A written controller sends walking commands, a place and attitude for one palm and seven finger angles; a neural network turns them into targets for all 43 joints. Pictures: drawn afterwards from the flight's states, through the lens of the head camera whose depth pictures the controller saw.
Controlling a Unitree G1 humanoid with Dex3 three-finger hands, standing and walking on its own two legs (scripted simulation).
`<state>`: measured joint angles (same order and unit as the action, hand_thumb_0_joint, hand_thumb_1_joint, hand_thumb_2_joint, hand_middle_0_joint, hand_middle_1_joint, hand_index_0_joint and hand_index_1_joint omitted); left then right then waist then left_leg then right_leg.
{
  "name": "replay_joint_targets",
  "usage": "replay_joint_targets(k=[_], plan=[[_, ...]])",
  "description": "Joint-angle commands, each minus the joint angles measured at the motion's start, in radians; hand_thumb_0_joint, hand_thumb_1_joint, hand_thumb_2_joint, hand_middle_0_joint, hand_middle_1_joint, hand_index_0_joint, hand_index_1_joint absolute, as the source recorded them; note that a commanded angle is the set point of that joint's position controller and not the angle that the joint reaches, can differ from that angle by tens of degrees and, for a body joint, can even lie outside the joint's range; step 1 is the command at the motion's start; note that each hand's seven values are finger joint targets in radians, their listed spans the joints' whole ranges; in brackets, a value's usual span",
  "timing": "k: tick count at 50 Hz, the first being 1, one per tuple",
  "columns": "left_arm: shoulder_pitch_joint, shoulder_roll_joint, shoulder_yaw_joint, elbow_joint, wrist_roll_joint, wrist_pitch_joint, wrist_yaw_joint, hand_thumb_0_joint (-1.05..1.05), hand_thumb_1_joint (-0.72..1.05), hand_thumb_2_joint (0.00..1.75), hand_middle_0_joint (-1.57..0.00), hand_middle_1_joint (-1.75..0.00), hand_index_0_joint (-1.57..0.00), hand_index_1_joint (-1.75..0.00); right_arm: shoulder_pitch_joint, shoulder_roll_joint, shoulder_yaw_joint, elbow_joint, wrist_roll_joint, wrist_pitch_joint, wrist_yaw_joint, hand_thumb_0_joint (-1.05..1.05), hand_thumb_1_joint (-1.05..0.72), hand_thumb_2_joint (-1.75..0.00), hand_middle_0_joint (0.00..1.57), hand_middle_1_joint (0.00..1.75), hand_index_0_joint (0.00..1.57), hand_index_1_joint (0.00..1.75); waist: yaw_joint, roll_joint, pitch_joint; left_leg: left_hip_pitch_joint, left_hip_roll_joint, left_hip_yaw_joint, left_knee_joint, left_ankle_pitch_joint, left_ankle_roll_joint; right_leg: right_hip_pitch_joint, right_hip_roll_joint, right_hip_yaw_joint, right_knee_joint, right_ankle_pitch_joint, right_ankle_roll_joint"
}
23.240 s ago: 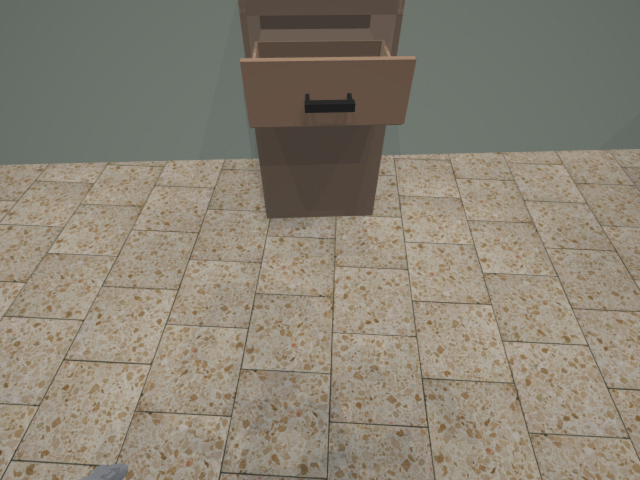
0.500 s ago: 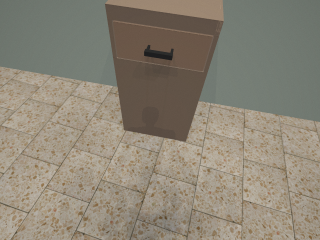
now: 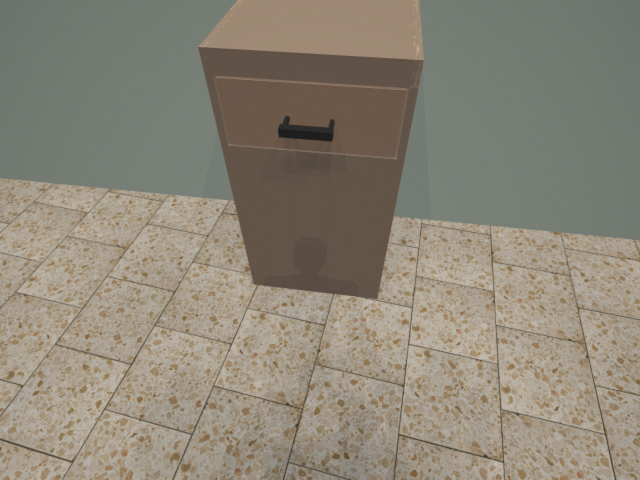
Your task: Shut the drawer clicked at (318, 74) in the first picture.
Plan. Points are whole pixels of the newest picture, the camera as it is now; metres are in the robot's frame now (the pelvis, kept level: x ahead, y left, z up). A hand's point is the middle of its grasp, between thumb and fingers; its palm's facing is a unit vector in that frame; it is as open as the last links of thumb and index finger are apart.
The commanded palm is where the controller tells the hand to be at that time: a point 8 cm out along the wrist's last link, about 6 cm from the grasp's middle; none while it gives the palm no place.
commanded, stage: let the arm hang, fingers relaxed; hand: left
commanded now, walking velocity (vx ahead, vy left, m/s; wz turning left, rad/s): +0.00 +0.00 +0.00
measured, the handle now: (307, 127) +0.85 +0.08 -0.03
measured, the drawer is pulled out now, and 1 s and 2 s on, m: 0.00 0.00 0.00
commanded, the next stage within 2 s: look to check the result in 0.22 s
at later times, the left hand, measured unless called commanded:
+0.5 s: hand out of the picture +0.04 +0.19 -0.17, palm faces +0.00 -0.97 -0.26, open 7.4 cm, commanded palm none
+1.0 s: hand out of the picture +0.07 +0.19 -0.17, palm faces -0.02 -0.96 -0.27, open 7.4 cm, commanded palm none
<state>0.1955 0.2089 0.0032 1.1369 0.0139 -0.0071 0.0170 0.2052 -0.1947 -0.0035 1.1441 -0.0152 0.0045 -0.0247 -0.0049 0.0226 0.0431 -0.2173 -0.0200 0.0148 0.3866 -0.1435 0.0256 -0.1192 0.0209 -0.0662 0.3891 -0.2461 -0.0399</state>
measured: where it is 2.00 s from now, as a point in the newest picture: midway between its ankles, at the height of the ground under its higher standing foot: outside the picture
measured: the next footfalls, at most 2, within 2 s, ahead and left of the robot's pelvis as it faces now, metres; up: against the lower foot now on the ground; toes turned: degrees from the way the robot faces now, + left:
none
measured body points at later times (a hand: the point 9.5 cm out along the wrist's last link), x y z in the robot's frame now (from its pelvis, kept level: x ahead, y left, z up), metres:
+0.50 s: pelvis +0.01 -0.02 +0.00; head +0.03 -0.02 +0.45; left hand +0.04 +0.24 -0.15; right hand +0.03 -0.27 -0.16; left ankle +0.04 +0.10 -0.74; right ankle -0.02 -0.09 -0.74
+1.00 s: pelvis +0.02 -0.02 +0.00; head +0.03 -0.03 +0.45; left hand +0.07 +0.24 -0.14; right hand +0.05 -0.29 -0.15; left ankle +0.04 +0.10 -0.74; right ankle -0.02 -0.09 -0.74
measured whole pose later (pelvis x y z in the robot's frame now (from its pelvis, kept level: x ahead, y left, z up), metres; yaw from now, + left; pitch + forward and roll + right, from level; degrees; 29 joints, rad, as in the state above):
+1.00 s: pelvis +0.02 -0.02 +0.00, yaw -1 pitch -1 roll +0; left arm 0.16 0.24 0.01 1.14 0.01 -0.01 0.02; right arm 0.16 -0.25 -0.01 1.14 -0.01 0.00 -0.03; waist -0.01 0.01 0.05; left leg -0.18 0.02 0.02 0.36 -0.16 -0.01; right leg -0.06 0.06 -0.06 0.32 -0.23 -0.07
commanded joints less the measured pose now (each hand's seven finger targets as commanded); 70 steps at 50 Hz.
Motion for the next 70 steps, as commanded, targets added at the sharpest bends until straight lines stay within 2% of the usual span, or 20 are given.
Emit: replay_joint_targets(k=[1,4,8,9,16,21,24,28,34,40,46,49,53,58,70], plan=[[0.049,0.138,0.030,-0.025,-0.005,-0.011,0.011,0.00,0.90,0.90,-0.20,-0.30,-0.20,-0.30,0.030,-0.127,-0.028,-0.023,-0.003,-0.016,-0.011,0.00,-0.90,-0.90,0.20,0.30,0.20,0.30,0.001,-0.003,0.014,0.034,0.121,-0.121,-0.063,0.057,0.019,-0.065,-0.132,0.124,-0.106,0.022,-0.019],[0.040,0.140,0.033,-0.030,-0.005,-0.012,0.011,0.00,0.90,0.90,-0.20,-0.30,-0.20,-0.30,0.026,-0.130,-0.029,-0.027,-0.003,-0.018,-0.011,0.00,-0.90,-0.90,0.20,0.30,0.20,0.30,0.001,-0.004,0.012,0.038,0.123,-0.120,-0.060,0.075,0.018,-0.060,-0.134,0.122,-0.108,0.044,-0.019],[0.030,0.148,0.037,-0.039,-0.005,-0.018,0.014,0.00,0.90,0.90,-0.20,-0.30,-0.20,-0.30,0.021,-0.140,-0.032,-0.030,-0.001,-0.021,-0.013,0.00,-0.90,-0.90,0.20,0.30,0.20,0.30,0.000,-0.021,-0.015,0.058,0.125,-0.112,-0.047,0.129,0.015,-0.033,-0.136,0.122,-0.103,0.134,-0.013],[0.025,0.143,0.037,-0.039,-0.006,-0.017,0.014,0.00,0.90,0.90,-0.20,-0.30,-0.20,-0.30,0.019,-0.137,-0.032,-0.029,-0.002,-0.020,-0.014,0.00,-0.90,-0.90,0.20,0.30,0.20,0.30,-0.001,-0.014,0.000,0.053,0.126,-0.111,-0.049,0.124,0.014,-0.038,-0.138,0.121,-0.105,0.130,-0.014],[0.021,0.147,0.037,-0.036,-0.007,-0.017,0.012,0.00,0.90,0.90,-0.20,-0.30,-0.20,-0.30,0.014,-0.149,-0.031,-0.028,-0.003,-0.019,-0.016,0.00,-0.90,-0.90,0.20,0.30,0.20,0.30,-0.004,0.002,-0.014,0.072,0.128,-0.111,-0.051,0.106,0.012,-0.034,-0.135,0.130,-0.119,0.110,-0.018],[0.021,0.159,0.039,-0.034,-0.007,-0.019,0.013,0.00,0.90,0.90,-0.20,-0.30,-0.20,-0.30,0.009,-0.159,-0.034,-0.031,-0.001,-0.016,-0.016,0.00,-0.90,-0.90,0.20,0.30,0.20,0.30,-0.006,-0.030,-0.018,0.086,0.128,-0.100,-0.042,0.114,0.010,-0.029,-0.141,0.130,-0.127,0.158,-0.010],[0.020,0.167,0.039,-0.033,-0.008,-0.020,0.014,0.00,0.90,0.90,-0.20,-0.30,-0.20,-0.30,0.008,-0.164,-0.033,-0.029,0.000,-0.016,-0.017,0.00,-0.90,-0.90,0.20,0.30,0.20,0.30,-0.006,-0.012,-0.024,0.089,0.131,-0.096,-0.038,0.122,0.009,-0.021,-0.141,0.132,-0.126,0.177,-0.010],[0.023,0.174,0.040,-0.030,-0.007,-0.018,0.014,0.00,0.90,0.90,-0.20,-0.30,-0.20,-0.30,0.001,-0.173,-0.034,-0.031,0.001,-0.013,-0.017,0.00,-0.90,-0.90,0.20,0.30,0.20,0.30,-0.004,-0.028,-0.003,0.084,0.128,-0.095,-0.040,0.106,0.008,-0.031,-0.139,0.134,-0.137,0.163,-0.001],[0.014,0.184,0.041,-0.030,-0.007,-0.020,0.014,0.00,0.90,0.90,-0.20,-0.30,-0.20,-0.30,-0.008,-0.181,-0.035,-0.031,0.000,-0.013,-0.016,0.00,-0.90,-0.90,0.20,0.30,0.20,0.30,-0.006,-0.021,-0.014,0.094,0.130,-0.088,-0.038,0.111,0.005,-0.021,-0.144,0.138,-0.138,0.198,0.004],[-0.001,0.190,0.041,-0.032,-0.007,-0.020,0.013,0.00,0.90,0.90,-0.20,-0.30,-0.20,-0.30,-0.020,-0.190,-0.036,-0.034,-0.001,-0.013,-0.015,0.00,-0.90,-0.90,0.20,0.30,0.20,0.30,-0.006,-0.021,-0.003,0.092,0.133,-0.091,-0.048,0.095,0.005,-0.027,-0.141,0.141,-0.146,0.168,0.003],[-0.015,0.201,0.045,-0.038,-0.008,-0.023,0.012,0.00,0.90,0.90,-0.20,-0.30,-0.20,-0.30,-0.027,-0.204,-0.036,-0.038,-0.001,-0.018,-0.016,0.00,-0.90,-0.90,0.20,0.30,0.20,0.30,-0.006,-0.022,-0.030,0.103,0.138,-0.094,-0.053,0.127,0.005,-0.003,-0.141,0.142,-0.138,0.209,0.002],[-0.019,0.206,0.046,-0.041,-0.008,-0.023,0.012,0.00,0.90,0.90,-0.20,-0.30,-0.20,-0.30,-0.034,-0.209,-0.036,-0.040,0.000,-0.017,-0.016,0.00,-0.90,-0.90,0.20,0.30,0.20,0.30,-0.005,-0.021,-0.016,0.101,0.138,-0.091,-0.053,0.126,0.004,-0.009,-0.142,0.142,-0.141,0.216,0.006],[-0.020,0.215,0.050,-0.046,-0.007,-0.025,0.012,0.00,0.90,0.90,-0.20,-0.30,-0.20,-0.30,-0.033,-0.217,-0.038,-0.044,0.001,-0.020,-0.016,0.00,-0.90,-0.90,0.20,0.30,0.20,0.30,-0.003,-0.021,-0.046,0.111,0.137,-0.089,-0.047,0.146,0.004,0.013,-0.144,0.143,-0.138,0.251,0.012],[-0.028,0.223,0.051,-0.049,-0.008,-0.025,0.012,0.00,0.90,0.90,-0.20,-0.30,-0.20,-0.30,-0.043,-0.223,-0.038,-0.045,0.001,-0.021,-0.016,0.00,-0.90,-0.90,0.20,0.30,0.20,0.30,-0.001,-0.022,-0.044,0.116,0.139,-0.090,-0.050,0.158,0.004,0.015,-0.145,0.141,-0.137,0.266,0.012],[-0.043,0.235,0.050,-0.051,-0.008,-0.026,0.010,0.00,0.90,0.90,-0.20,-0.30,-0.20,-0.30,-0.055,-0.239,-0.038,-0.044,0.000,-0.022,-0.013,0.00,-0.90,-0.90,0.20,0.30,0.20,0.30,-0.004,-0.022,-0.048,0.130,0.144,-0.095,-0.062,0.163,0.006,0.018,-0.146,0.143,-0.142,0.256,0.008]])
